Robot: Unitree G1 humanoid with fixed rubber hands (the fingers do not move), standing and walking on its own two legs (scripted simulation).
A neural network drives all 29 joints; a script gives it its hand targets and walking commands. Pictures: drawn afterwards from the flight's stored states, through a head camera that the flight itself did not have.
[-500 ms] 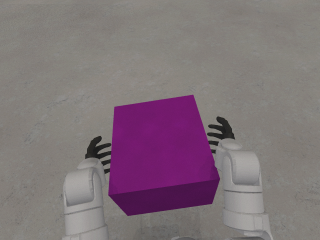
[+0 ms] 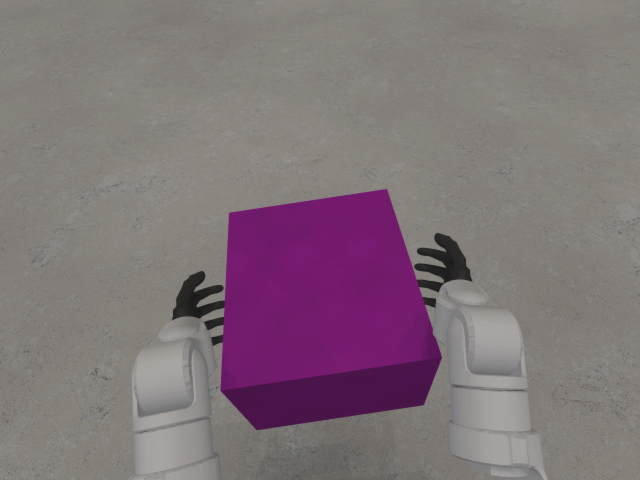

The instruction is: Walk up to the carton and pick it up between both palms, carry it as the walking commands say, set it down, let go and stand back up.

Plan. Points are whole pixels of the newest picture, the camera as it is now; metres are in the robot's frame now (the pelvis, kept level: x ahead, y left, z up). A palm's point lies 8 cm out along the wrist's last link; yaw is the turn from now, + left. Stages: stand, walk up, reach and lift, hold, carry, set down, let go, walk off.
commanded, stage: carry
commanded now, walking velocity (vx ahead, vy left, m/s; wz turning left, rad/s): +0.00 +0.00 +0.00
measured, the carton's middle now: (323, 306) +0.36 +0.00 -0.02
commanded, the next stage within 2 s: none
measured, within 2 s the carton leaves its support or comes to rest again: neither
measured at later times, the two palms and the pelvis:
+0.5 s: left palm (190, 377) +0.24 +0.15 +0.05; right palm (468, 370) +0.23 -0.16 +0.03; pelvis -0.04 +0.00 -0.01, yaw -1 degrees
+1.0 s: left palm (160, 404) +0.22 +0.19 +0.03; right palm (439, 386) +0.21 -0.13 +0.03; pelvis -0.07 +0.03 -0.03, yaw -1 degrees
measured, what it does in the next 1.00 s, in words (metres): steps on the spot: left foot, then left foot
